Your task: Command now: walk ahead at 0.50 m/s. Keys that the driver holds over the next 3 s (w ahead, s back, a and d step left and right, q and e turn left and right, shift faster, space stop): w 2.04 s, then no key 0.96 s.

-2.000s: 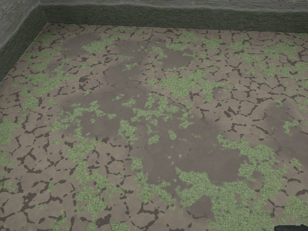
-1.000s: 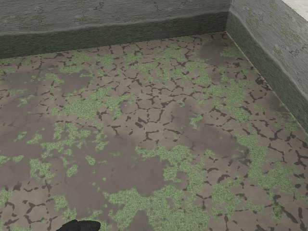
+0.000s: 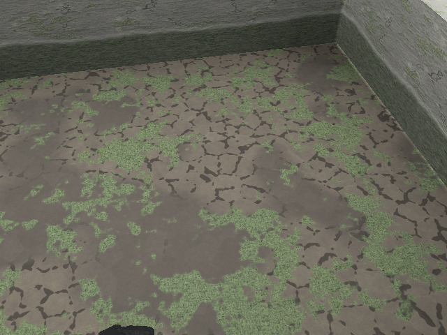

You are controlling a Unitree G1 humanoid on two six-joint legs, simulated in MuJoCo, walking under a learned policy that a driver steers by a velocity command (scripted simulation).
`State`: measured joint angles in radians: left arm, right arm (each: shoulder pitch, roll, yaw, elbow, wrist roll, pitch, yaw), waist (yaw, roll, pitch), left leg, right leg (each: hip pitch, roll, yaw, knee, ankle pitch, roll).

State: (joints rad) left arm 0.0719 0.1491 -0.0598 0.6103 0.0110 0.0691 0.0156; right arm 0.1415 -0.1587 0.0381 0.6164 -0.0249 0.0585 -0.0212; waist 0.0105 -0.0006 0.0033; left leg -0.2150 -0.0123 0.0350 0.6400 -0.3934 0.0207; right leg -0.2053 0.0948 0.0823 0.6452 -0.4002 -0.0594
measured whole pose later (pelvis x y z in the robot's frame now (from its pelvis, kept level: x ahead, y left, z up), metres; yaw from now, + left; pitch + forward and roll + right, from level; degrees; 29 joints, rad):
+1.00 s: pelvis +0.00 -0.01 +0.00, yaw +0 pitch -2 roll +0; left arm 0.09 0.14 -0.07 0.60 0.01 0.06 0.01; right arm 0.14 -0.15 0.04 0.62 -0.03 0.06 -0.02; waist 0.01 0.00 0.00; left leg -0.21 -0.01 0.02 0.64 -0.39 0.01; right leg -0.20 0.10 0.06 0.64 -0.40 -0.07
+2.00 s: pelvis +0.00 -0.01 +0.00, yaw +1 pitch -2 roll +0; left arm 0.10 0.14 -0.07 0.60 0.01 0.06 0.01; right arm 0.15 -0.15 0.04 0.62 -0.03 0.06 -0.02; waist 0.02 0.00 0.00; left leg -0.21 -0.01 0.02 0.64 -0.40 0.01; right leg -0.20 0.09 0.05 0.64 -0.40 -0.07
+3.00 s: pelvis +0.00 +0.01 +0.03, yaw +1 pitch +0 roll +0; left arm 0.30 0.21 -0.07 0.71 0.05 0.06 0.00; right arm 0.32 -0.25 0.07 0.68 -0.04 0.06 -0.01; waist -0.01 0.00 -0.02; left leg -0.10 -0.03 0.00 0.31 -0.21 0.03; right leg -0.08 0.06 0.07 0.29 -0.20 -0.05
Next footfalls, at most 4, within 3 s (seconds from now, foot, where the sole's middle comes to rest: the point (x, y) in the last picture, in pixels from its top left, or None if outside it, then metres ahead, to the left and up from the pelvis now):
none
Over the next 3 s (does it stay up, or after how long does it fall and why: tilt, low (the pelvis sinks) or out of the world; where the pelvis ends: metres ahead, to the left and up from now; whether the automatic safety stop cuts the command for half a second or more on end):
stays up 0.00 0.01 0.03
